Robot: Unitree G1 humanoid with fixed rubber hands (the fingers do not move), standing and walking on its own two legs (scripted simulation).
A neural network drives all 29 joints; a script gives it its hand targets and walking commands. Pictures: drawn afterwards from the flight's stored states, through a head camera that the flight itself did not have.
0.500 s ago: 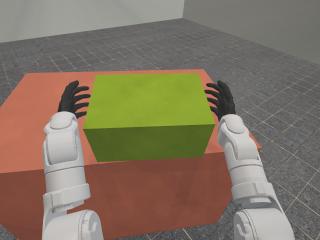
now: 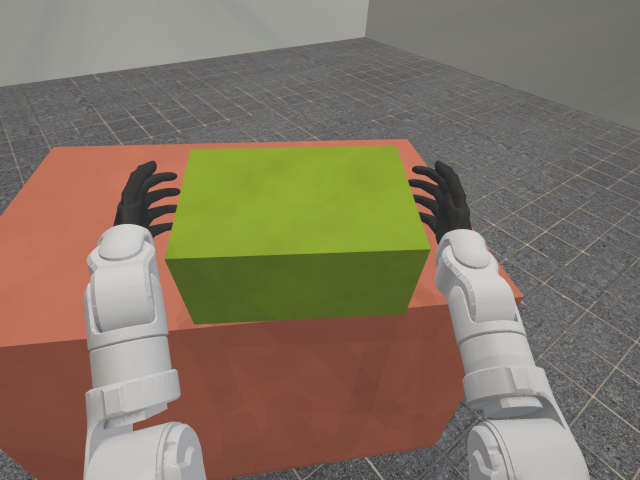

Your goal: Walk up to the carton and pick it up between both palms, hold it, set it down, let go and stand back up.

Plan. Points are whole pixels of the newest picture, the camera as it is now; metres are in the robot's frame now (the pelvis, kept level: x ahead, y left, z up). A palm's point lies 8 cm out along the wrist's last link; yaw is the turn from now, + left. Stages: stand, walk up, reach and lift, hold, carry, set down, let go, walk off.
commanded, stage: hold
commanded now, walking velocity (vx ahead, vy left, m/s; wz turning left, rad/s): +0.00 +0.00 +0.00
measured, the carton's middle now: (298, 232) +0.40 +0.01 +0.14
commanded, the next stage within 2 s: set down in 0.08 s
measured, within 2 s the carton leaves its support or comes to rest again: neither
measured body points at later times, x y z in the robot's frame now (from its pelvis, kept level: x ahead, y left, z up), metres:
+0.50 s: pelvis +0.02 +0.00 +0.00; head -0.03 +0.03 +0.44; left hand +0.37 +0.21 +0.17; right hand +0.39 -0.16 +0.21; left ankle +0.03 +0.11 -0.75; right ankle +0.02 -0.09 -0.75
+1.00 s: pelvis +0.03 -0.01 +0.00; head +0.01 +0.02 +0.45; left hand +0.40 +0.20 +0.14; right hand +0.41 -0.17 +0.17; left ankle +0.03 +0.11 -0.75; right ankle +0.02 -0.09 -0.75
